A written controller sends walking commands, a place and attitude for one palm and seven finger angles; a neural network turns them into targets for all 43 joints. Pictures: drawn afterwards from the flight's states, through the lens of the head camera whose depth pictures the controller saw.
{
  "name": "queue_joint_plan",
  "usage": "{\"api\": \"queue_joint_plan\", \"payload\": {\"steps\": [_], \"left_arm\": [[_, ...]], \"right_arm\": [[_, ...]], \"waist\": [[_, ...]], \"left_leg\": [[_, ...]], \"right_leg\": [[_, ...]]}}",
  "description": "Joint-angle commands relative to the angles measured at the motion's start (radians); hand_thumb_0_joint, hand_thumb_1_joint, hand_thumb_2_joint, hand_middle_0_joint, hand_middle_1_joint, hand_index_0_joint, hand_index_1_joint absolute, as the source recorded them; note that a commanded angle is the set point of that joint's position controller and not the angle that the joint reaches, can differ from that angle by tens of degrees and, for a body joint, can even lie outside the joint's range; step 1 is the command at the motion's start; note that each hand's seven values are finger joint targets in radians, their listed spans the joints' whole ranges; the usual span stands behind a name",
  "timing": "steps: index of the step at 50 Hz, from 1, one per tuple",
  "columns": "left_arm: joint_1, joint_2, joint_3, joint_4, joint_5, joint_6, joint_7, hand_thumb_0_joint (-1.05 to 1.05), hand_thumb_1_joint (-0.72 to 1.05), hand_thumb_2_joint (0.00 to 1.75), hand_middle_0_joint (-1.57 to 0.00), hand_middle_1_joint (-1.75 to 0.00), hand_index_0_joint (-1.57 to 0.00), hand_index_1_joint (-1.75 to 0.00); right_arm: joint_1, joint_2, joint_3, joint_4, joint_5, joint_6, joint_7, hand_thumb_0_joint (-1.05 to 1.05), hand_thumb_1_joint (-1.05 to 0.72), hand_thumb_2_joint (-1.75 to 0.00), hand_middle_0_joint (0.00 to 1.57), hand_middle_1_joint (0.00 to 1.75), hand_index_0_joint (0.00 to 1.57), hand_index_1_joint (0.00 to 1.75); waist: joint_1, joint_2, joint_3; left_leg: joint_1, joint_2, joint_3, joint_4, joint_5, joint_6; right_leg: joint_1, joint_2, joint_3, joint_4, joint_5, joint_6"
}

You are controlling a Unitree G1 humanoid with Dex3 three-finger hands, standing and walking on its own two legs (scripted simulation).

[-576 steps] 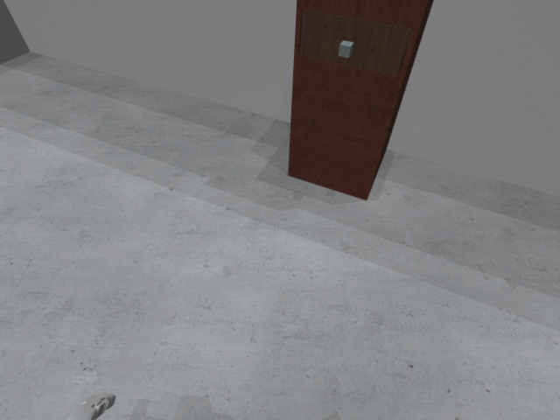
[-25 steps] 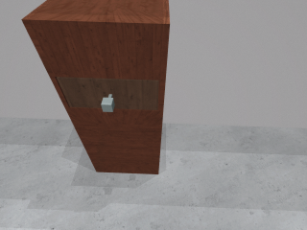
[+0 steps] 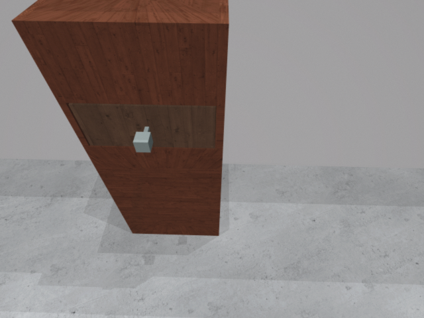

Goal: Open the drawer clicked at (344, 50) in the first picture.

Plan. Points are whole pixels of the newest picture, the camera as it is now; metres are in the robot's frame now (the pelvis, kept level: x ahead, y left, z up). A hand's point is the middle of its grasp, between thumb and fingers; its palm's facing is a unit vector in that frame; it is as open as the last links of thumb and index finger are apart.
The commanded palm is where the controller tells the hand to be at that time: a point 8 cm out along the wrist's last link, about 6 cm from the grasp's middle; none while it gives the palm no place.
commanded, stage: look again from close up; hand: left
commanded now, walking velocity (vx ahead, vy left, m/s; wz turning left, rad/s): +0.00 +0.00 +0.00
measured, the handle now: (144, 137) +0.56 +0.22 -0.03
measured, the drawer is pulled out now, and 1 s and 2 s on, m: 0.00 0.00 0.00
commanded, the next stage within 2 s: raise the hand with hooked fingers in 0.42 s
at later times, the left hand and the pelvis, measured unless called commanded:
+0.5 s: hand out of the picture +0.03 +0.19 -0.17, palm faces +0.01 -0.97 -0.23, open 7.3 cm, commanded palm none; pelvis +0.01 +0.01 +0.00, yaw -1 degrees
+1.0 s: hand out of the picture +0.13 +0.20 -0.08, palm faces -0.13 -0.16 -0.98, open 8.9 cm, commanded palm +0.15 +0.23 +0.00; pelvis -0.02 -0.02 -0.04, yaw -1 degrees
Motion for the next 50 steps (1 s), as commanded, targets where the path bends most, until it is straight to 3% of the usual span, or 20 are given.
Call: {"api": "queue_joint_plan", "payload": {"steps": [1, 6, 11, 25, 26, 27, 28, 29, 30, 31, 32, 33, 35, 37, 39, 42, 45, 46, 49, 50], "left_arm": [[0.025, 0.136, 0.025, -0.047, -0.006, -0.012, 0.000, 0.00, 0.90, 0.90, -0.20, -0.30, -0.20, -0.30], [0.027, 0.117, 0.017, -0.034, -0.010, -0.001, -0.008, 0.00, 0.90, 0.90, -0.20, -0.30, -0.20, -0.30], [0.021, 0.130, 0.019, -0.034, -0.012, 0.009, -0.009, 0.00, 0.90, 0.90, -0.20, -0.30, -0.20, -0.30], [0.005, 0.145, 0.024, -0.037, -0.012, 0.014, -0.010, 0.00, 0.90, 0.90, -0.20, -0.30, -0.20, -0.30], [0.084, 0.186, 0.029, 0.001, -0.003, 0.004, 0.031, 0.00, 0.90, 0.90, -0.20, -0.30, -0.20, -0.30], [-0.744, 0.503, 0.018, -1.477, 0.183, -0.167, 0.037, 0.00, 0.88, 0.89, -0.20, -0.32, -0.20, -0.32], [-0.253, 0.438, 0.050, -1.173, 0.200, -0.078, 0.108, 0.00, 0.85, 0.88, -0.20, -0.33, -0.20, -0.33], [-0.205, 0.335, 0.022, -1.123, 0.144, -0.008, 0.164, 0.00, 0.83, 0.87, -0.21, -0.34, -0.21, -0.34], [0.065, 0.125, -0.095, -0.967, 0.175, 0.085, 0.170, 0.00, 0.81, 0.86, -0.21, -0.36, -0.21, -0.36], [-0.103, 0.149, -0.127, -1.171, 0.222, 0.075, 0.172, 0.00, 0.78, 0.85, -0.21, -0.37, -0.21, -0.37], [-0.069, 0.235, -0.062, -1.169, 0.322, 0.061, 0.202, 0.00, 0.76, 0.84, -0.21, -0.39, -0.21, -0.39], [-0.038, 0.242, -0.080, -1.161, 0.417, 0.056, 0.230, 0.00, 0.74, 0.83, -0.21, -0.40, -0.21, -0.40], [0.113, 0.241, -0.054, -1.078, 0.581, 0.076, 0.268, 0.00, 0.69, 0.81, -0.22, -0.43, -0.22, -0.43], [0.323, 0.202, -0.071, -1.011, 0.731, 0.076, 0.295, 0.00, 0.64, 0.79, -0.22, -0.47, -0.22, -0.47], [0.419, 0.198, -0.065, -1.023, 0.854, 0.059, 0.308, 0.00, 0.60, 0.77, -0.22, -0.50, -0.22, -0.50], [0.314, 0.280, -0.016, -1.172, 0.984, 0.011, 0.346, 0.00, 0.53, 0.74, -0.23, -0.54, -0.23, -0.54], [0.105, 0.381, 0.059, -1.292, 1.083, -0.009, 0.423, 0.00, 0.46, 0.71, -0.23, -0.58, -0.23, -0.58], [0.065, 0.389, 0.079, -1.310, 1.106, -0.016, 0.453, 0.00, 0.43, 0.70, -0.23, -0.60, -0.23, -0.60], [-0.250, 0.464, 0.107, -1.502, 1.131, -0.073, 0.527, 0.00, 0.36, 0.67, -0.24, -0.64, -0.24, -0.64], [-0.241, 0.441, 0.090, -1.493, 1.119, -0.089, 0.541, 0.00, 0.34, 0.66, -0.24, -0.66, -0.24, -0.66]], "right_arm": [[0.116, -0.056, -0.008, -0.056, -0.003, -0.018, 0.007, 0.00, -0.90, -0.90, 0.20, 0.30, 0.20, 0.30], [0.095, -0.084, 0.000, -0.061, -0.001, -0.030, -0.003, 0.00, -0.90, -0.90, 0.20, 0.30, 0.20, 0.30], [0.088, -0.096, 0.005, -0.044, -0.002, -0.030, -0.006, 0.00, -0.90, -0.90, 0.20, 0.30, 0.20, 0.30], [0.070, -0.107, 0.007, -0.010, -0.001, -0.029, -0.009, 0.00, -0.90, -0.90, 0.20, 0.30, 0.20, 0.30], [-0.040, -0.156, -0.014, -0.081, 0.013, -0.029, -0.002, 0.00, -0.90, -0.90, 0.20, 0.30, 0.20, 0.30], [-0.060, -0.307, -0.013, -0.407, 0.054, -0.174, -0.044, 0.00, -0.90, -0.90, 0.20, 0.30, 0.20, 0.30], [-0.124, -0.229, -0.019, -0.370, 0.040, -0.271, -0.081, 0.00, -0.90, -0.90, 0.20, 0.30, 0.20, 0.30], [-0.116, -0.222, -0.040, -0.306, 0.057, -0.300, -0.081, 0.00, -0.90, -0.90, 0.20, 0.30, 0.20, 0.30], [-0.097, -0.174, -0.030, -0.308, 0.067, -0.302, -0.081, 0.00, -0.90, -0.90, 0.20, 0.30, 0.20, 0.30], [-0.154, -0.206, -0.027, -0.396, 0.064, -0.314, -0.068, 0.00, -0.90, -0.90, 0.20, 0.30, 0.20, 0.30], [-0.159, -0.243, -0.039, -0.404, 0.038, -0.308, -0.066, 0.00, -0.90, -0.90, 0.20, 0.30, 0.20, 0.30], [-0.167, -0.247, -0.039, -0.440, 0.016, -0.295, -0.058, 0.00, -0.90, -0.90, 0.20, 0.30, 0.20, 0.30], [-0.170, -0.241, -0.056, -0.517, -0.003, -0.248, -0.033, 0.00, -0.90, -0.90, 0.20, 0.30, 0.20, 0.30], [-0.213, -0.239, -0.074, -0.584, -0.023, -0.183, -0.002, 0.00, -0.90, -0.90, 0.20, 0.30, 0.20, 0.30], [-0.248, -0.234, -0.084, -0.634, -0.029, -0.103, 0.038, 0.00, -0.90, -0.90, 0.20, 0.30, 0.20, 0.30], [-0.314, -0.227, -0.072, -0.705, -0.033, -0.034, 0.070, 0.00, -0.90, -0.90, 0.20, 0.30, 0.20, 0.30], [-0.317, -0.213, -0.072, -0.730, -0.053, 0.005, 0.071, 0.00, -0.90, -0.90, 0.20, 0.30, 0.20, 0.30], [-0.299, -0.201, -0.074, -0.732, -0.058, 0.009, 0.065, 0.00, -0.90, -0.90, 0.20, 0.30, 0.20, 0.30], [-0.293, -0.188, -0.076, -0.720, -0.082, 0.014, 0.046, 0.00, -0.90, -0.90, 0.20, 0.30, 0.20, 0.30], [-0.289, -0.184, -0.075, -0.719, -0.083, 0.010, 0.038, 0.00, -0.90, -0.90, 0.20, 0.30, 0.20, 0.30]], "waist": [[-0.030, 0.000, -0.033], [-0.005, -0.048, 0.027], [0.005, -0.029, 0.061], [0.006, -0.024, 0.012], [0.046, -0.203, 0.046], [-0.042, 0.133, -0.452], [0.042, 0.281, -0.397], [0.025, 0.281, -0.285], [0.009, 0.148, -0.205], [0.004, 0.096, -0.093], [-0.010, 0.033, -0.148], [-0.013, -0.029, -0.101], [0.034, -0.181, -0.122], [0.094, -0.252, -0.081], [0.144, -0.250, -0.095], [0.163, -0.176, -0.190], [0.133, -0.096, -0.258], [0.128, -0.033, -0.305], [0.060, 0.012, -0.408], [0.057, 0.036, -0.431]], "left_leg": [[-0.004, 0.031, -0.062, -0.049, 0.086, 0.039], [-0.045, 0.046, -0.085, -0.113, 0.159, 0.054], [-0.044, 0.046, -0.082, -0.143, 0.174, 0.055], [0.019, 0.047, -0.069, -0.153, 0.213, 0.053], [-0.061, 0.070, -0.035, 0.070, 0.293, 0.022], [0.193, -0.055, -0.038, -0.073, 0.424, 0.070], [0.251, -0.019, -0.035, -0.086, 0.632, 0.063], [0.159, -0.015, -0.032, -0.081, 0.507, 0.022], [0.087, -0.001, -0.043, -0.091, 0.452, 0.030], [0.019, -0.016, -0.073, -0.083, 0.359, 0.030], [0.002, -0.027, -0.077, -0.048, 0.307, 0.037], [-0.057, -0.047, -0.075, -0.017, 0.245, 0.042], [-0.143, -0.074, -0.057, 0.029, 0.182, 0.039], [-0.244, -0.085, -0.038, 0.050, 0.111, 0.026], [-0.298, -0.092, -0.019, 0.069, 0.123, 0.019], [-0.333, -0.104, -0.005, 0.124, 0.133, 0.024], [-0.335, -0.121, -0.011, 0.190, 0.076, 0.035], [-0.307, -0.125, -0.013, 0.222, 0.074, 0.037], [-0.220, -0.122, -0.050, 0.341, 0.055, 0.046], [-0.199, -0.124, -0.051, 0.369, 0.047, 0.050]], "right_leg": [[-0.029, -0.124, 0.140, -0.077, -0.031, -0.036], [0.022, -0.105, 0.111, -0.028, 0.097, -0.020], [0.033, -0.106, 0.104, -0.024, 0.118, -0.013], [0.068, -0.114, 0.108, -0.030, 0.183, -0.010], [0.051, -0.174, 0.164, -0.030, 0.630, 0.014], [0.109, -0.053, 0.209, 0.063, 0.489, -0.021], [0.056, -0.033, 0.123, 0.096, 0.235, -0.038], [-0.028, -0.024, 0.072, 0.098, 0.066, -0.023], [-0.071, -0.019, 0.056, 0.091, 0.038, -0.006], [-0.100, -0.024, 0.059, 0.073, 0.073, -0.008], [-0.131, -0.015, 0.064, 0.073, 0.061, -0.013], [-0.190, -0.006, 0.060, 0.081, 0.033, -0.017], [-0.213, 0.003, 0.064, 0.093, -0.077, -0.018], [-0.223, 0.008, 0.091, 0.100, -0.140, -0.028], [-0.188, 0.007, 0.133, 0.126, -0.055, -0.044], [-0.179, -0.001, 0.166, 0.200, 0.037, -0.050], [-0.245, -0.003, 0.222, 0.224, -0.014, -0.042], [-0.274, 0.000, 0.232, 0.242, -0.030, -0.045], [-0.423, -0.017, 0.287, 0.266, -0.109, -0.041], [-0.450, -0.023, 0.289, 0.268, -0.120, -0.041]]}}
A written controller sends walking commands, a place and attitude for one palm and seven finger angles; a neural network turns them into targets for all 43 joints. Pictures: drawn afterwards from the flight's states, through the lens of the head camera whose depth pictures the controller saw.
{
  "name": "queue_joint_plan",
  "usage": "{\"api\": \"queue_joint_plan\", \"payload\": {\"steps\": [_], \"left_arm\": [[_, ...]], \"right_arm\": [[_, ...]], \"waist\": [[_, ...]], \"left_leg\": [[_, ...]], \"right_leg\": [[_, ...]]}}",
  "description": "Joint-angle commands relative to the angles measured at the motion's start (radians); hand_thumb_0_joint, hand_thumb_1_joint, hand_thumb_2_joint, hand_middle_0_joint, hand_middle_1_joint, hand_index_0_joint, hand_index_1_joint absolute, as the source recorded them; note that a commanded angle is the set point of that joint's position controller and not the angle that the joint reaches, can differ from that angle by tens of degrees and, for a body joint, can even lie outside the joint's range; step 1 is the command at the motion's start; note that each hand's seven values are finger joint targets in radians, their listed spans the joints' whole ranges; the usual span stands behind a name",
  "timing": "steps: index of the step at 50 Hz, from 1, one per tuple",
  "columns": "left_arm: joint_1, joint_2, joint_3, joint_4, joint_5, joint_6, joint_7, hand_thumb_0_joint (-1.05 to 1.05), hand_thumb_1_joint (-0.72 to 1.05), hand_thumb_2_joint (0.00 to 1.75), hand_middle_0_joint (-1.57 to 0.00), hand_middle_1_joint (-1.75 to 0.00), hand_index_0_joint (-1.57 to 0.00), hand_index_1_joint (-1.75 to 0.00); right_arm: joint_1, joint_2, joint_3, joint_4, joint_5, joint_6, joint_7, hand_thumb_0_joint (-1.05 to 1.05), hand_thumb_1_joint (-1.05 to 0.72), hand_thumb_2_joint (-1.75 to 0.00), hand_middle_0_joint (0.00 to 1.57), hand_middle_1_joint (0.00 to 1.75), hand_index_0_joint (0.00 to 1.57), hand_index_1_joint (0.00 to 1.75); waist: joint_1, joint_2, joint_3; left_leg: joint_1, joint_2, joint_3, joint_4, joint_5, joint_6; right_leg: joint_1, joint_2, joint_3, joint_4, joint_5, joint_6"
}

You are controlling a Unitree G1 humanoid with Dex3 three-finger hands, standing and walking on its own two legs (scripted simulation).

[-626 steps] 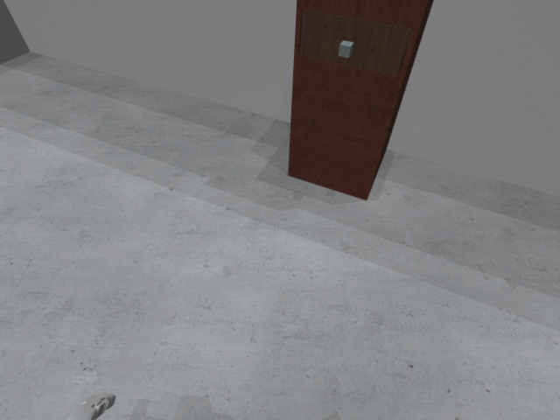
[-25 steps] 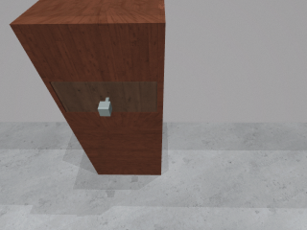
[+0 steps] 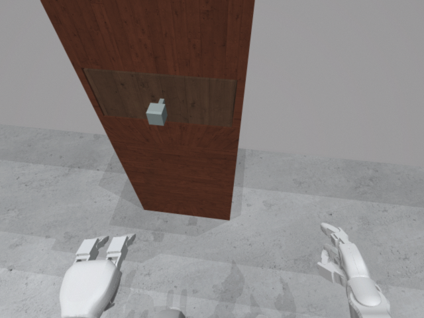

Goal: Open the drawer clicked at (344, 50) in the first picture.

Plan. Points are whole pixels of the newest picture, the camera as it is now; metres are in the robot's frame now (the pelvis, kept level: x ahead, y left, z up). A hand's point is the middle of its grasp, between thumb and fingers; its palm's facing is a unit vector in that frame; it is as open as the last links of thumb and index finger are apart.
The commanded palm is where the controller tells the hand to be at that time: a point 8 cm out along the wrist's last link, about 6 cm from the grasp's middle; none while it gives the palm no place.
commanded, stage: raise the hand with hooked fingers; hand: left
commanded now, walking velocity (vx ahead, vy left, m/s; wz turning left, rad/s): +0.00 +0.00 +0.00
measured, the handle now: (159, 109) +0.58 +0.25 +0.01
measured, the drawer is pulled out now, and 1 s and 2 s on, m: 0.00 0.00 0.00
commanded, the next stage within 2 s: move the hooked fingers above the handle in 1.42 s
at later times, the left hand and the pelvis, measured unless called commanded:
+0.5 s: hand (99, 219) +0.25 +0.25 +0.04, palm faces +0.00 -0.10 -0.99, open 11.8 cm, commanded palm +0.23 +0.26 +0.11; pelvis +0.01 +0.02 +0.02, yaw +0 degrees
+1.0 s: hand (82, 158) +0.32 +0.28 +0.12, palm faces +0.06 -0.05 -1.00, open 13.8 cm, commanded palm +0.30 +0.28 +0.18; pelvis +0.02 +0.04 +0.04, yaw +2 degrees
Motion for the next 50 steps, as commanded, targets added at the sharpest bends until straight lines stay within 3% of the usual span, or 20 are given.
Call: {"api": "queue_joint_plan", "payload": {"steps": [1, 3, 5, 8, 10, 12, 14, 17, 19, 21, 24, 27, 29, 35, 39, 44, 50], "left_arm": [[-0.389, 0.209, 0.161, -0.383, 0.011, -0.073, 0.145, 0.00, 0.32, 0.65, -0.24, -0.68, -0.24, -0.68], [-0.403, 0.223, 0.168, -0.369, -0.009, -0.096, 0.144, 0.00, 0.27, 0.63, -0.25, -0.70, -0.25, -0.70], [-0.397, 0.203, 0.152, -0.303, -0.046, -0.049, 0.125, 0.00, 0.22, 0.61, -0.25, -0.74, -0.25, -0.74], [-0.305, 0.198, 0.155, -0.180, -0.088, 0.095, 0.057, 0.00, 0.15, 0.58, -0.25, -0.78, -0.25, -0.78], [-0.249, 0.182, 0.131, -0.140, -0.120, 0.185, -0.015, 0.00, 0.11, 0.56, -0.26, -0.81, -0.26, -0.81], [-0.239, 0.200, 0.121, -0.165, -0.147, 0.227, -0.094, 0.00, 0.06, 0.54, -0.26, -0.84, -0.26, -0.84], [-0.203, 0.222, 0.140, -0.172, -0.155, 0.221, -0.148, 0.00, 0.01, 0.52, -0.26, -0.87, -0.26, -0.87], [-0.223, 0.224, 0.142, -0.240, -0.136, 0.151, -0.175, 0.00, -0.06, 0.49, -0.27, -0.92, -0.27, -0.92], [-0.303, 0.260, 0.184, -0.285, -0.118, 0.093, -0.150, 0.00, -0.10, 0.47, -0.27, -0.94, -0.27, -0.94], [-0.339, 0.263, 0.203, -0.318, -0.105, 0.039, -0.105, 0.00, -0.15, 0.45, -0.27, -0.98, -0.27, -0.98], [-0.417, 0.287, 0.237, -0.330, -0.097, 0.001, -0.043, 0.00, -0.22, 0.42, -0.28, -1.02, -0.28, -1.02], [-0.458, 0.251, 0.208, -0.279, -0.104, 0.024, -0.017, 0.00, -0.29, 0.39, -0.29, -1.07, -0.29, -1.07], [-0.493, 0.235, 0.180, -0.220, -0.119, 0.072, -0.032, 0.00, -0.34, 0.37, -0.29, -1.10, -0.29, -1.10], [-0.587, 0.253, 0.109, -0.194, -0.140, 0.185, -0.177, 0.00, -0.48, 0.31, -0.30, -1.18, -0.30, -1.18], [-0.650, 0.310, 0.141, -0.205, -0.135, 0.181, -0.254, 0.00, -0.50, 0.30, -0.30, -1.20, -0.30, -1.20], [-0.788, 0.337, 0.152, -0.175, -0.133, 0.149, -0.295, 0.00, -0.50, 0.30, -0.30, -1.20, -0.30, -1.20], [-0.893, 0.355, 0.152, -0.163, -0.164, 0.115, -0.336, 0.00, -0.50, 0.30, -0.30, -1.20, -0.30, -1.20]], "right_arm": [[-0.020, -0.035, -0.013, -0.103, -0.013, -0.024, -0.028, 0.00, -0.90, -0.90, 0.20, 0.30, 0.20, 0.30], [-0.017, -0.041, -0.011, -0.095, -0.020, -0.030, -0.031, 0.00, -0.90, -0.90, 0.20, 0.30, 0.20, 0.30], [-0.024, -0.043, -0.007, -0.091, -0.015, -0.028, -0.034, 0.00, -0.90, -0.90, 0.20, 0.30, 0.20, 0.30], [-0.045, -0.045, 0.005, -0.094, 0.015, -0.006, -0.049, 0.00, -0.90, -0.90, 0.20, 0.30, 0.20, 0.30], [-0.072, -0.047, 0.019, -0.100, 0.043, 0.013, -0.059, 0.00, -0.90, -0.90, 0.20, 0.30, 0.20, 0.30], [-0.081, -0.054, 0.034, -0.105, 0.057, 0.018, -0.073, 0.00, -0.90, -0.90, 0.20, 0.30, 0.20, 0.30], [-0.092, -0.057, 0.049, -0.105, 0.059, 0.016, -0.078, 0.00, -0.90, -0.90, 0.20, 0.30, 0.20, 0.30], [-0.051, -0.055, 0.043, -0.085, 0.045, 0.002, -0.075, 0.00, -0.90, -0.90, 0.20, 0.30, 0.20, 0.30], [-0.044, -0.057, 0.033, -0.077, 0.034, -0.004, -0.074, 0.00, -0.90, -0.90, 0.20, 0.30, 0.20, 0.30], [-0.017, -0.052, 0.019, -0.069, 0.024, -0.014, -0.070, 0.00, -0.90, -0.90, 0.20, 0.30, 0.20, 0.30], [0.005, -0.057, 0.000, -0.053, 0.019, -0.020, -0.064, 0.00, -0.90, -0.90, 0.20, 0.30, 0.20, 0.30], [0.005, -0.064, -0.015, -0.038, 0.031, -0.018, -0.055, 0.00, -0.90, -0.90, 0.20, 0.30, 0.20, 0.30], [-0.013, -0.070, -0.014, -0.035, 0.044, -0.012, -0.054, 0.00, -0.90, -0.90, 0.20, 0.30, 0.20, 0.30], [-0.046, -0.078, 0.001, -0.040, 0.073, 0.013, -0.066, 0.00, -0.90, -0.90, 0.20, 0.30, 0.20, 0.30], [-0.048, -0.075, 0.019, -0.042, 0.070, 0.030, -0.070, 0.00, -0.90, -0.90, 0.20, 0.30, 0.20, 0.30], [-0.042, -0.065, 0.035, -0.029, 0.073, 0.042, -0.072, 0.00, -0.90, -0.90, 0.20, 0.30, 0.20, 0.30], [-0.025, -0.068, 0.033, -0.016, 0.076, 0.037, -0.073, 0.00, -0.90, -0.90, 0.20, 0.30, 0.20, 0.30]], "waist": [[-0.089, 0.127, -0.291], [-0.102, 0.130, -0.288], [-0.122, 0.077, -0.256], [-0.080, 0.023, -0.242], [-0.053, -0.046, -0.240], [-0.036, -0.098, -0.217], [-0.023, -0.085, -0.180], [-0.021, -0.024, -0.151], [-0.031, 0.002, -0.145], [-0.031, 0.081, -0.188], [-0.048, 0.109, -0.227], [-0.062, 0.143, -0.216], [-0.069, 0.102, -0.197], [-0.044, 0.057, -0.195], [-0.036, 0.059, -0.170], [-0.041, 0.098, -0.129], [-0.047, 0.091, -0.204]], "left_leg": [[0.184, -0.104, -0.099, 0.096, 0.129, 0.052], [0.163, -0.103, -0.101, 0.121, 0.121, 0.053], [0.113, -0.098, -0.099, 0.098, 0.102, 0.054], [0.042, -0.092, -0.080, -0.012, 0.126, 0.054], [0.034, -0.089, -0.069, -0.074, 0.146, 0.049], [0.049, -0.086, -0.064, -0.129, 0.172, 0.051], [0.069, -0.078, -0.066, -0.168, 0.179, 0.051], [0.125, -0.075, -0.068, -0.203, 0.210, 0.051], [0.155, -0.072, -0.073, -0.209, 0.215, 0.053], [0.214, -0.077, -0.076, -0.202, 0.244, 0.051], [0.264, -0.074, -0.084, -0.184, 0.300, 0.045], [0.289, -0.066, -0.083, -0.186, 0.331, 0.039], [0.275, -0.061, -0.086, -0.207, 0.320, 0.040], [0.322, -0.056, -0.089, -0.293, 0.375, 0.041], [0.359, -0.053, -0.086, -0.327, 0.427, 0.041], [0.388, -0.055, -0.085, -0.361, 0.421, 0.037], [0.431, -0.063, -0.082, -0.372, 0.471, 0.040]], "right_leg": [[-0.045, 0.016, 0.226, -0.152, 0.009, -0.021], [-0.056, 0.017, 0.216, -0.147, 0.011, -0.017], [-0.007, 0.021, 0.186, -0.162, 0.035, -0.004], [0.218, 0.026, 0.116, -0.194, 0.162, 0.017], [0.326, 0.022, 0.123, -0.224, 0.209, 0.023], [0.410, 0.014, 0.129, -0.252, 0.249, 0.032], [0.428, 0.014, 0.117, -0.258, 0.257, 0.028], [0.428, 0.013, 0.084, -0.273, 0.272, 0.024], [0.410, 0.016, 0.082, -0.287, 0.248, 0.018], [0.384, 0.019, 0.072, -0.276, 0.258, 0.009], [0.337, 0.027, 0.062, -0.260, 0.274, 0.000], [0.304, 0.030, 0.033, -0.255, 0.294, 0.000], [0.324, 0.033, 0.018, -0.267, 0.287, 0.005], [0.442, 0.031, 0.008, -0.313, 0.323, 0.012], [0.487, 0.035, 0.006, -0.350, 0.357, 0.012], [0.502, 0.042, 0.002, -0.391, 0.348, 0.007], [0.565, 0.038, 0.007, -0.415, 0.413, 0.011]]}}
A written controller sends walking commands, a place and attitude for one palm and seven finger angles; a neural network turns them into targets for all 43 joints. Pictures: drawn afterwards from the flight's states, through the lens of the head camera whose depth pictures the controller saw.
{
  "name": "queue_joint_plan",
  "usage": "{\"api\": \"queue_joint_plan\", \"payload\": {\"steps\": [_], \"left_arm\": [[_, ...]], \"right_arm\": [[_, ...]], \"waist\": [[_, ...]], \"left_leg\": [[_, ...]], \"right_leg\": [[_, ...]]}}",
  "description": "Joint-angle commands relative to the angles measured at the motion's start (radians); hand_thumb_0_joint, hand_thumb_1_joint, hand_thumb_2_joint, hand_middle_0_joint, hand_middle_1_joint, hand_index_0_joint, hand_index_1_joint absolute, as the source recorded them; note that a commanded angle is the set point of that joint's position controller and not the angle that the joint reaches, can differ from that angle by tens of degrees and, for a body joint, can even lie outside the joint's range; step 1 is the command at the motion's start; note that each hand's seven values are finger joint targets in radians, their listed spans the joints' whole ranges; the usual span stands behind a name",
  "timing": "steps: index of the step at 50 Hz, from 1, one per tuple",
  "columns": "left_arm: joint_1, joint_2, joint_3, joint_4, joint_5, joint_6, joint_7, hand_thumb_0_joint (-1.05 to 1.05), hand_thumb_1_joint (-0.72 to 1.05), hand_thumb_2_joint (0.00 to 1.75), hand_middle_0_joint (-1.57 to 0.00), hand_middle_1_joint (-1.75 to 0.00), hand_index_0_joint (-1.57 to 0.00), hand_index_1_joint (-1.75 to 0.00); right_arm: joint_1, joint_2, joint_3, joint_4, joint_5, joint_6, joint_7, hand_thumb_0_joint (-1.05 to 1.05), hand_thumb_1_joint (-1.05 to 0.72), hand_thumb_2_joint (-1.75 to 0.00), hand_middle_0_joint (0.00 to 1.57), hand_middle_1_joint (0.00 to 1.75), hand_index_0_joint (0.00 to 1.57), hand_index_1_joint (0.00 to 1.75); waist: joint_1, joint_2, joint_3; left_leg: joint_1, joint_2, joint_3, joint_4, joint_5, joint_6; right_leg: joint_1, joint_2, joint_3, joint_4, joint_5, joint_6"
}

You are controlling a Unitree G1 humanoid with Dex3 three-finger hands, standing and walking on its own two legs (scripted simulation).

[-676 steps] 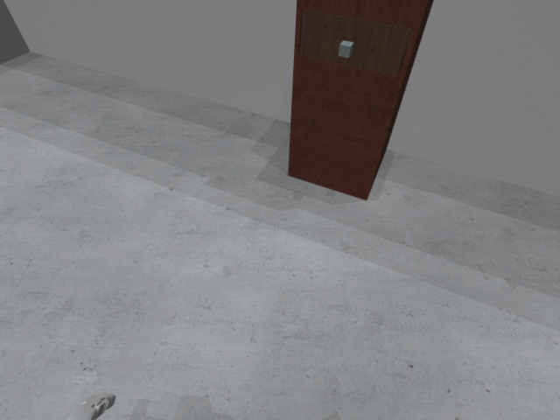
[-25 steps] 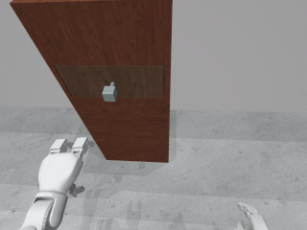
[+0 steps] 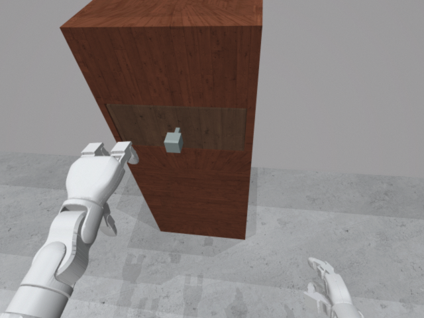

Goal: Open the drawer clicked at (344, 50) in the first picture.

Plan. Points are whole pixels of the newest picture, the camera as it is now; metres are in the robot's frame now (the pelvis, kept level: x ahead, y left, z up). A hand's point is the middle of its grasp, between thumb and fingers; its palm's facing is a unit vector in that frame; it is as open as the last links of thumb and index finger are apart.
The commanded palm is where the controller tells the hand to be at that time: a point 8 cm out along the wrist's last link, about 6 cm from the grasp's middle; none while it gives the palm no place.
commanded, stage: raise the hand with hooked fingers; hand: left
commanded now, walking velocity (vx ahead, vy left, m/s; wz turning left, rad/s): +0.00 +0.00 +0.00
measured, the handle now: (175, 137) +0.56 +0.20 -0.03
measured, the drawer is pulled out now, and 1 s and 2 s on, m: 0.00 0.00 0.00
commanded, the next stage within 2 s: move the hooked fingers above the handle in 0.42 s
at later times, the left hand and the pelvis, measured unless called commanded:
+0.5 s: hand (113, 188) +0.30 +0.24 +0.09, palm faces +0.09 -0.07 -0.99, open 13.8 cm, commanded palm +0.27 +0.23 +0.14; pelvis -0.01 +0.00 +0.00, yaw +0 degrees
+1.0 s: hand (138, 166) +0.38 +0.22 +0.06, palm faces -0.03 -0.02 -1.00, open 13.8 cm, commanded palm +0.36 +0.22 +0.12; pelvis -0.01 -0.01 +0.00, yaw +0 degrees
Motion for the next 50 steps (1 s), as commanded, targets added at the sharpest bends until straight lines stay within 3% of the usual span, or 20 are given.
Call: {"api": "queue_joint_plan", "payload": {"steps": [1, 5, 8, 9, 14, 15, 20, 26, 27, 30, 33, 37, 39, 42, 46, 49, 50], "left_arm": [[-0.335, 0.210, 0.136, -0.191, -0.021, -0.022, 0.005, 0.00, -0.50, 0.30, -0.30, -1.20, -0.30, -1.20], [-0.225, 0.156, 0.107, -0.125, -0.045, -0.029, -0.041, 0.00, -0.50, 0.30, -0.30, -1.20, -0.30, -1.20], [-0.215, 0.189, 0.140, -0.167, -0.045, -0.055, -0.047, 0.00, -0.50, 0.30, -0.30, -1.20, -0.30, -1.20], [-0.208, 0.211, 0.167, -0.178, -0.045, -0.067, -0.040, 0.00, -0.50, 0.30, -0.30, -1.20, -0.30, -1.20], [-0.258, 0.249, 0.221, -0.264, -0.025, -0.130, 0.040, 0.00, -0.50, 0.30, -0.30, -1.20, -0.30, -1.20], [-0.264, 0.236, 0.214, -0.258, -0.025, -0.134, 0.058, 0.00, -0.50, 0.30, -0.30, -1.20, -0.30, -1.20], [-0.261, 0.198, 0.184, -0.170, -0.024, -0.091, 0.102, 0.00, -0.50, 0.30, -0.30, -1.20, -0.30, -1.20], [-0.249, 0.168, 0.114, -0.129, -0.031, -0.028, 0.047, 0.00, -0.50, 0.30, -0.30, -1.20, -0.30, -1.20], [-0.282, 0.189, 0.120, -0.125, -0.025, -0.029, 0.039, 0.00, -0.50, 0.30, -0.30, -1.20, -0.30, -1.20], [-0.430, 0.173, 0.082, -0.096, -0.012, -0.058, 0.029, 0.00, -0.50, 0.30, -0.30, -1.20, -0.30, -1.20], [-0.497, 0.221, 0.124, -0.013, 0.004, -0.095, 0.043, 0.00, -0.50, 0.30, -0.30, -1.20, -0.30, -1.20], [-0.576, 0.224, 0.130, 0.049, 0.012, -0.125, 0.075, 0.00, -0.50, 0.30, -0.30, -1.20, -0.30, -1.20], [-0.581, 0.231, 0.145, 0.137, 0.013, -0.113, 0.082, 0.00, -0.50, 0.30, -0.30, -1.20, -0.30, -1.20], [-0.614, 0.195, 0.106, 0.211, 0.017, -0.092, 0.083, 0.00, -0.50, 0.30, -0.30, -1.20, -0.30, -1.20], [-0.638, 0.181, 0.079, 0.235, 0.028, -0.079, 0.067, 0.00, -0.50, 0.30, -0.30, -1.20, -0.30, -1.20], [-0.710, 0.147, 0.042, 0.267, 0.023, -0.094, 0.055, 0.00, -0.50, 0.30, -0.30, -1.20, -0.30, -1.20], [-0.717, 0.162, 0.054, 0.271, 0.023, -0.104, 0.057, 0.00, -0.50, 0.30, -0.30, -1.20, -0.30, -1.20]], "right_arm": [[-0.075, -0.125, -0.052, -0.127, 0.004, -0.038, -0.015, 0.00, -0.90, -0.90, 0.20, 0.30, 0.20, 0.30], [-0.062, -0.133, -0.057, -0.126, 0.008, -0.033, -0.002, 0.00, -0.90, -0.90, 0.20, 0.30, 0.20, 0.30], [-0.065, -0.142, -0.063, -0.137, 0.004, -0.030, 0.001, 0.00, -0.90, -0.90, 0.20, 0.30, 0.20, 0.30], [-0.067, -0.143, -0.063, -0.140, 0.003, -0.033, 0.003, 0.00, -0.90, -0.90, 0.20, 0.30, 0.20, 0.30], [-0.056, -0.136, -0.073, -0.129, -0.001, -0.046, 0.004, 0.00, -0.90, -0.90, 0.20, 0.30, 0.20, 0.30], [-0.048, -0.133, -0.075, -0.125, -0.002, -0.049, 0.004, 0.00, -0.90, -0.90, 0.20, 0.30, 0.20, 0.30], [-0.047, -0.135, -0.083, -0.103, 0.013, -0.052, 0.006, 0.00, -0.90, -0.90, 0.20, 0.30, 0.20, 0.30], [-0.072, -0.142, -0.076, -0.113, 0.019, -0.046, -0.006, 0.00, -0.90, -0.90, 0.20, 0.30, 0.20, 0.30], [-0.075, -0.145, -0.072, -0.109, 0.019, -0.045, -0.010, 0.00, -0.90, -0.90, 0.20, 0.30, 0.20, 0.30], [-0.059, -0.140, -0.065, -0.101, 0.015, -0.055, -0.022, 0.00, -0.90, -0.90, 0.20, 0.30, 0.20, 0.30], [-0.032, -0.138, -0.067, -0.081, 0.014, -0.061, -0.035, 0.00, -0.90, -0.90, 0.20, 0.30, 0.20, 0.30], [-0.004, -0.132, -0.075, -0.066, 0.016, -0.071, -0.037, 0.00, -0.90, -0.90, 0.20, 0.30, 0.20, 0.30], [0.012, -0.137, -0.077, -0.058, 0.019, -0.068, -0.036, 0.00, -0.90, -0.90, 0.20, 0.30, 0.20, 0.30], [0.019, -0.142, -0.079, -0.058, 0.025, -0.063, -0.034, 0.00, -0.90, -0.90, 0.20, 0.30, 0.20, 0.30], [0.044, -0.152, -0.090, -0.069, 0.025, -0.056, -0.027, 0.00, -0.90, -0.90, 0.20, 0.30, 0.20, 0.30], [0.073, -0.157, -0.097, -0.065, 0.025, -0.054, -0.026, 0.00, -0.90, -0.90, 0.20, 0.30, 0.20, 0.30], [0.085, -0.160, -0.100, -0.066, 0.025, -0.054, -0.027, 0.00, -0.90, -0.90, 0.20, 0.30, 0.20, 0.30]], "waist": [[-0.021, -0.028, -0.275], [-0.012, -0.071, -0.230], [0.001, -0.082, -0.256], [0.006, -0.089, -0.259], [0.012, -0.009, -0.309], [0.010, -0.010, -0.306], [-0.003, -0.036, -0.272], [-0.010, -0.090, -0.247], [-0.017, -0.079, -0.241], [-0.043, -0.091, -0.214], [-0.040, -0.079, -0.231], [-0.035, -0.028, -0.291], [-0.036, -0.060, -0.285], [-0.043, -0.071, -0.279], [-0.045, -0.068, -0.349], [-0.078, -0.110, -0.332], [-0.070, -0.105, -0.338]], "left_leg": [[0.081, -0.025, -0.051, -0.069, 0.372, 0.001], [0.056, -0.024, -0.042, -0.079, 0.376, 0.002], [0.047, -0.027, -0.042, -0.083, 0.384, 0.004], [0.040, -0.027, -0.044, -0.085, 0.374, 0.005], [0.071, -0.026, -0.052, -0.079, 0.394, 0.000], [0.072, -0.026, -0.053, -0.080, 0.392, 0.001], [0.048, -0.025, -0.037, -0.088, 0.324, 0.000], [0.036, -0.031, -0.024, -0.109, 0.252, 0.012], [0.033, -0.034, -0.022, -0.109, 0.248, 0.012], [0.039, -0.033, -0.031, -0.109, 0.188, 0.016], [0.035, -0.039, -0.033, -0.100, 0.182, 0.016], [0.040, -0.040, -0.033, -0.087, 0.224, 0.010], [0.009, -0.041, -0.031, -0.084, 0.232, 0.008], [-0.015, -0.040, -0.022, -0.078, 0.237, 0.010], [-0.002, -0.039, -0.018, -0.059, 0.286, 0.014], [-0.009, -0.035, -0.029, -0.048, 0.276, 0.018], [-0.013, -0.035, -0.030, -0.045, 0.275, 0.020]], "right_leg": [[0.169, 0.051, 0.038, -0.056, 0.291, -0.041], [0.175, 0.050, 0.034, -0.069, 0.304, -0.039], [0.195, 0.049, 0.038, -0.064, 0.323, -0.038], [0.206, 0.049, 0.044, -0.067, 0.317, -0.039], [0.184, 0.050, 0.048, -0.059, 0.293, -0.045], [0.179, 0.047, 0.044, -0.057, 0.293, -0.045], [0.150, 0.046, 0.044, -0.069, 0.245, -0.042], [0.172, 0.042, 0.054, -0.096, 0.198, -0.033], [0.167, 0.043, 0.052, -0.097, 0.199, -0.033], [0.115, 0.042, 0.049, -0.110, 0.127, -0.030], [0.107, 0.046, 0.050, -0.104, 0.120, -0.033], [0.118, 0.046, 0.051, -0.082, 0.163, -0.038], [0.128, 0.046, 0.051, -0.080, 0.178, -0.037], [0.114, 0.044, 0.049, -0.071, 0.198, -0.036], [0.131, 0.046, 0.048, -0.047, 0.253, -0.038], [0.094, 0.050, 0.043, -0.045, 0.241, -0.036], [0.090, 0.050, 0.045, -0.038, 0.240, -0.037]]}}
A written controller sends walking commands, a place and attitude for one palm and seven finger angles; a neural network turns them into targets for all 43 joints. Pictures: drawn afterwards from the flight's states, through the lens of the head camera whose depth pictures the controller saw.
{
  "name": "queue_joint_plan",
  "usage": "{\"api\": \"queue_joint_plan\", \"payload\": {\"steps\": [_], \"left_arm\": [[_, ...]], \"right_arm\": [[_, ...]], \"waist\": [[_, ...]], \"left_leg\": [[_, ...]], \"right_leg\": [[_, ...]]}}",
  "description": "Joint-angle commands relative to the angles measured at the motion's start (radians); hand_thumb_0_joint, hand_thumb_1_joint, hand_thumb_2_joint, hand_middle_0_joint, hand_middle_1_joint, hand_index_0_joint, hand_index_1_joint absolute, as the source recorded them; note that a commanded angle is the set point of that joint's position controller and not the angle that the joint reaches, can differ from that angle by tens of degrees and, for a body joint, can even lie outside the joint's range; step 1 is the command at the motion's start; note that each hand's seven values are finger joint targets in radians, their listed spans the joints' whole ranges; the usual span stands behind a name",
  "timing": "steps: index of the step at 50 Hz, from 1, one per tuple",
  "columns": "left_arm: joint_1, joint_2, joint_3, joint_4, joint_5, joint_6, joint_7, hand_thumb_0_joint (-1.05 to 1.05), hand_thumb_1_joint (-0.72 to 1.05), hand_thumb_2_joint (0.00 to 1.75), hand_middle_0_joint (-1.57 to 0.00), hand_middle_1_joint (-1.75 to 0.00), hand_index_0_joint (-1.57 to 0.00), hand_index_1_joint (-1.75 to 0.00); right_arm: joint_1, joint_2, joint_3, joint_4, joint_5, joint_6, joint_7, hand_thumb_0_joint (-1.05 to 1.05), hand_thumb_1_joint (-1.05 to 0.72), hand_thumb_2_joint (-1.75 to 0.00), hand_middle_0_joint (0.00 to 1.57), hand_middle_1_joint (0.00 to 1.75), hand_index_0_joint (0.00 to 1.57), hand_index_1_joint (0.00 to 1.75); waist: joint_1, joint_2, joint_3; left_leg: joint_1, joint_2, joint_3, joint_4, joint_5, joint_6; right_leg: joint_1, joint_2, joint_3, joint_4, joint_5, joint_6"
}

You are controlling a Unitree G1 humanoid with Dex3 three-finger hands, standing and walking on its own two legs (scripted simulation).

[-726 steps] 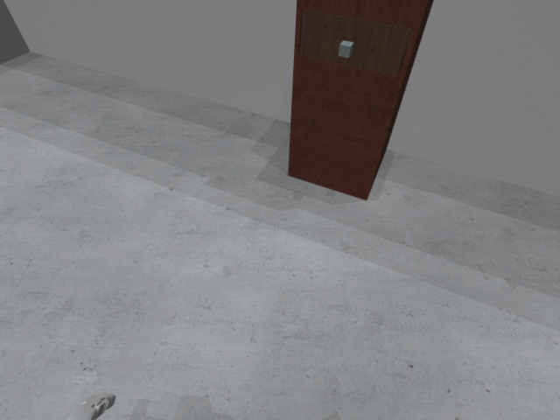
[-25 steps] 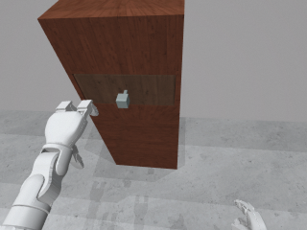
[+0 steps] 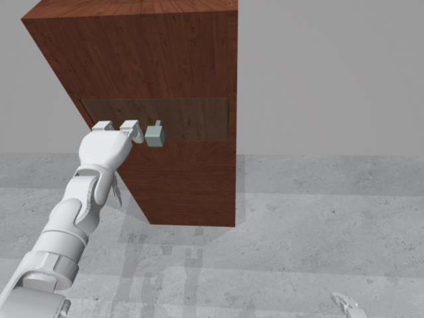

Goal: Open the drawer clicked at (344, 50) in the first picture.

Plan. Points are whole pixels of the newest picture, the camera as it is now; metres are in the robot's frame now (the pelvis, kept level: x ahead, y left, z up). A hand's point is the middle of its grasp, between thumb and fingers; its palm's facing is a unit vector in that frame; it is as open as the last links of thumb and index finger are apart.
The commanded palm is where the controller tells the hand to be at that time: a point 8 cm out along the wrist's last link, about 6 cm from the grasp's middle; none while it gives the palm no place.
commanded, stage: move the hooked fingers above the handle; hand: left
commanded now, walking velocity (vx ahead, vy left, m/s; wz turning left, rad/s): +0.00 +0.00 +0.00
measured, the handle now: (156, 131) +0.57 +0.21 -0.03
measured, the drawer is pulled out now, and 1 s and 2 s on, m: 0.00 0.00 0.00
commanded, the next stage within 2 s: none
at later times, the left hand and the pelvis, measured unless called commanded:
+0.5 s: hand (132, 151) +0.43 +0.22 +0.04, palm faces -0.09 -0.01 -1.00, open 13.8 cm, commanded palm +0.43 +0.23 +0.11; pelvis +0.01 +0.00 -0.01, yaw +0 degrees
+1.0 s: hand (152, 130) +0.50 +0.19 +0.04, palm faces -0.04 -0.04 -1.00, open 13.8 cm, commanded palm +0.49 +0.22 +0.09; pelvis +0.01 +0.01 -0.02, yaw +0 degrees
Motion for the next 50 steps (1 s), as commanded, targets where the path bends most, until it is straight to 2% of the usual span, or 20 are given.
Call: {"api": "queue_joint_plan", "payload": {"steps": [1, 3, 4, 6, 12, 14, 19, 25, 27, 29, 30, 32, 36, 37, 39, 41, 45, 47, 49, 50], "left_arm": [[-0.389, 0.194, 0.094, -0.161, -0.003, -0.035, 0.032, 0.00, -0.50, 0.30, -0.30, -1.20, -0.30, -1.20], [-0.445, 0.204, 0.103, -0.176, 0.005, -0.055, 0.050, 0.00, -0.50, 0.30, -0.30, -1.20, -0.30, -1.20], [-0.433, 0.248, 0.153, -0.161, 0.009, -0.062, 0.063, 0.00, -0.50, 0.30, -0.30, -1.20, -0.30, -1.20], [-0.434, 0.261, 0.178, -0.166, 0.017, -0.074, 0.094, 0.00, -0.50, 0.30, -0.30, -1.20, -0.30, -1.20], [-0.407, 0.254, 0.189, -0.035, 0.035, -0.011, 0.150, 0.00, -0.50, 0.30, -0.30, -1.20, -0.30, -1.20], [-0.404, 0.229, 0.162, -0.009, 0.032, 0.019, 0.137, 0.00, -0.50, 0.30, -0.30, -1.20, -0.30, -1.20], [-0.548, 0.152, 0.040, 0.024, 0.028, 0.020, 0.073, 0.00, -0.50, 0.30, -0.30, -1.20, -0.30, -1.20], [-0.710, 0.233, 0.100, 0.029, 0.040, -0.102, 0.085, 0.00, -0.50, 0.30, -0.30, -1.20, -0.30, -1.20], [-0.724, 0.236, 0.117, 0.078, 0.053, -0.115, 0.121, 0.00, -0.50, 0.30, -0.30, -1.20, -0.30, -1.20], [-0.706, 0.316, 0.200, 0.148, 0.065, -0.106, 0.162, 0.00, -0.50, 0.30, -0.30, -1.20, -0.30, -1.20], [-0.703, 0.323, 0.203, 0.179, 0.068, -0.090, 0.179, 0.00, -0.50, 0.30, -0.30, -1.20, -0.30, -1.20], [-0.718, 0.304, 0.180, 0.249, 0.078, -0.047, 0.200, 0.00, -0.50, 0.30, -0.30, -1.20, -0.30, -1.20], [-0.761, 0.252, 0.111, 0.352, 0.091, 0.025, 0.184, 0.00, -0.50, 0.30, -0.30, -1.20, -0.30, -1.20], [-0.807, 0.212, 0.067, 0.347, 0.082, 0.029, 0.168, 0.00, -0.50, 0.30, -0.30, -1.20, -0.30, -1.20], [-0.841, 0.193, 0.049, 0.341, 0.069, 0.011, 0.131, 0.00, -0.50, 0.30, -0.30, -1.20, -0.30, -1.20], [-0.888, 0.183, 0.034, 0.299, 0.051, -0.031, 0.099, 0.00, -0.50, 0.30, -0.30, -1.20, -0.30, -1.20], [-0.939, 0.285, 0.113, 0.285, 0.058, -0.122, 0.107, 0.00, -0.50, 0.30, -0.30, -1.20, -0.30, -1.20], [-0.957, 0.307, 0.135, 0.335, 0.078, -0.130, 0.150, 0.00, -0.50, 0.30, -0.30, -1.20, -0.30, -1.20], [-0.963, 0.415, 0.220, 0.375, 0.103, -0.114, 0.204, 0.00, -0.50, 0.30, -0.30, -1.20, -0.30, -1.20], [-0.978, 0.424, 0.219, 0.384, 0.115, -0.095, 0.229, 0.00, -0.50, 0.30, -0.30, -1.20, -0.30, -1.20]], "right_arm": [[-0.014, -0.117, -0.049, -0.126, -0.001, -0.033, -0.010, 0.00, -0.90, -0.90, 0.20, 0.30, 0.20, 0.30], [0.007, -0.116, -0.055, -0.119, -0.004, -0.031, -0.009, 0.00, -0.90, -0.90, 0.20, 0.30, 0.20, 0.30], [0.015, -0.119, -0.058, -0.117, -0.006, -0.031, -0.010, 0.00, -0.90, -0.90, 0.20, 0.30, 0.20, 0.30], [0.031, -0.113, -0.063, -0.109, -0.007, -0.029, -0.005, 0.00, -0.90, -0.90, 0.20, 0.30, 0.20, 0.30], [0.045, -0.120, -0.068, -0.088, -0.003, -0.022, 0.012, 0.00, -0.90, -0.90, 0.20, 0.30, 0.20, 0.30], [0.041, -0.124, -0.071, -0.096, 0.001, -0.018, 0.016, 0.00, -0.90, -0.90, 0.20, 0.30, 0.20, 0.30], [0.065, -0.134, -0.072, -0.095, 0.005, -0.009, 0.006, 0.00, -0.90, -0.90, 0.20, 0.30, 0.20, 0.30], [0.122, -0.125, -0.076, -0.075, -0.011, -0.012, -0.012, 0.00, -0.90, -0.90, 0.20, 0.30, 0.20, 0.30], [0.135, -0.122, -0.074, -0.065, -0.014, -0.013, -0.006, 0.00, -0.90, -0.90, 0.20, 0.30, 0.20, 0.30], [0.148, -0.126, -0.074, -0.059, -0.019, -0.013, 0.000, 0.00, -0.90, -0.90, 0.20, 0.30, 0.20, 0.30], [0.147, -0.124, -0.071, -0.061, -0.018, -0.011, 0.003, 0.00, -0.90, -0.90, 0.20, 0.30, 0.20, 0.30], [0.148, -0.127, -0.069, -0.056, -0.018, -0.010, 0.008, 0.00, -0.90, -0.90, 0.20, 0.30, 0.20, 0.30], [0.179, -0.140, -0.076, -0.054, -0.015, -0.005, 0.017, 0.00, -0.90, -0.90, 0.20, 0.30, 0.20, 0.30], [0.188, -0.143, -0.078, -0.053, -0.016, -0.005, 0.018, 0.00, -0.90, -0.90, 0.20, 0.30, 0.20, 0.30], [0.210, -0.148, -0.086, -0.047, -0.018, -0.002, 0.012, 0.00, -0.90, -0.90, 0.20, 0.30, 0.20, 0.30], [0.228, -0.150, -0.091, -0.043, -0.020, -0.002, 0.007, 0.00, -0.90, -0.90, 0.20, 0.30, 0.20, 0.30], [0.261, -0.154, -0.088, -0.023, -0.028, -0.002, -0.009, 0.00, -0.90, -0.90, 0.20, 0.30, 0.20, 0.30], [0.274, -0.152, -0.082, -0.007, -0.028, -0.005, -0.007, 0.00, -0.90, -0.90, 0.20, 0.30, 0.20, 0.30], [0.276, -0.162, -0.074, -0.001, -0.035, -0.007, -0.001, 0.00, -0.90, -0.90, 0.20, 0.30, 0.20, 0.30], [0.277, -0.161, -0.072, -0.006, -0.038, -0.007, 0.005, 0.00, -0.90, -0.90, 0.20, 0.30, 0.20, 0.30]], "waist": [[-0.010, -0.087, -0.336], [-0.016, -0.066, -0.371], [-0.004, -0.077, -0.382], [0.005, -0.048, -0.429], [0.001, -0.067, -0.401], [-0.008, -0.075, -0.414], [-0.074, -0.100, -0.379], [-0.084, -0.044, -0.429], [-0.081, -0.036, -0.416], [-0.061, -0.036, -0.430], [-0.059, -0.028, -0.439], [-0.070, -0.050, -0.418], [-0.100, -0.059, -0.466], [-0.121, -0.051, -0.469], [-0.145, -0.074, -0.502], [-0.155, -0.060, -0.523], [-0.159, -0.063, -0.497], [-0.163, -0.046, -0.435], [-0.141, -0.020, -0.456], [-0.139, 0.028, -0.491]], "left_leg": [[0.067, -0.043, -0.035, -0.017, 0.251, 0.028], [0.081, -0.042, -0.038, -0.002, 0.288, 0.029], [0.065, -0.043, -0.041, 0.001, 0.303, 0.028], [0.072, -0.043, -0.039, 0.015, 0.367, 0.027], [0.024, -0.038, -0.021, 0.022, 0.392, 0.021], [0.023, -0.040, -0.012, 0.027, 0.388, 0.025], [0.047, -0.037, -0.028, 0.036, 0.336, 0.036], [0.057, -0.045, -0.045, 0.074, 0.326, 0.039], [0.028, -0.045, -0.050, 0.083, 0.330, 0.033], [-0.017, -0.047, -0.045, 0.092, 0.346, 0.029], [-0.042, -0.049, -0.041, 0.093, 0.332, 0.027], [-0.084, -0.048, -0.032, 0.094, 0.308, 0.024], [-0.072, -0.041, -0.024, 0.103, 0.317, 0.026], [-0.055, -0.039, -0.024, 0.106, 0.313, 0.029], [-0.024, -0.035, -0.035, 0.118, 0.347, 0.035], [0.003, -0.035, -0.041, 0.126, 0.341, 0.039], [-0.042, -0.037, -0.059, 0.135, 0.299, 0.044], [-0.094, -0.038, -0.062, 0.136, 0.262, 0.039], [-0.140, -0.040, -0.060, 0.149, 0.280, 0.035], [-0.144, -0.042, -0.060, 0.156, 0.292, 0.030]], "right_leg": [[0.180, 0.040, 0.040, -0.024, 0.225, -0.026], [0.174, 0.042, 0.041, -0.008, 0.260, -0.027], [0.194, 0.044, 0.040, -0.002, 0.269, -0.029], [0.210, 0.046, 0.041, 0.021, 0.329, -0.032], [0.197, 0.050, 0.035, 0.034, 0.369, -0.031], [0.208, 0.051, 0.038, 0.028, 0.378, -0.029], [0.135, 0.054, 0.032, 0.013, 0.319, -0.023], [0.090, 0.052, 0.041, 0.039, 0.299, -0.025], [0.065, 0.054, 0.037, 0.055, 0.295, -0.028], [0.086, 0.056, 0.037, 0.070, 0.311, -0.032], [0.091, 0.055, 0.038, 0.078, 0.313, -0.031], [0.078, 0.055, 0.034, 0.079, 0.309, -0.027], [0.065, 0.060, 0.031, 0.079, 0.317, -0.023], [0.052, 0.060, 0.035, 0.071, 0.318, -0.020], [0.056, 0.062, 0.037, 0.067, 0.340, -0.017], [0.044, 0.062, 0.045, 0.062, 0.332, -0.014], [0.014, 0.064, 0.053, 0.069, 0.289, -0.018], [-0.041, 0.065, 0.045, 0.080, 0.243, -0.023], [-0.036, 0.067, 0.042, 0.104, 0.247, -0.029], [-0.046, 0.067, 0.038, 0.124, 0.250, -0.030]]}}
